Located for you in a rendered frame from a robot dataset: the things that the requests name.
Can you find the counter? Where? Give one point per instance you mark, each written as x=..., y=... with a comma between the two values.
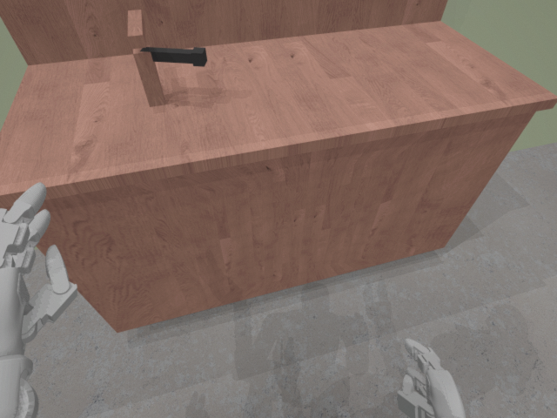
x=321, y=137

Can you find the tap lever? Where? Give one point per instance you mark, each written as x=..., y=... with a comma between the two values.
x=197, y=56

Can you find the robot left hand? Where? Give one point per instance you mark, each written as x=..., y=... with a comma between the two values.
x=20, y=231

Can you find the robot right hand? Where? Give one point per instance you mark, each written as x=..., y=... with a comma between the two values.
x=438, y=395

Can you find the left robot forearm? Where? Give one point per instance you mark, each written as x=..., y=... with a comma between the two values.
x=18, y=399

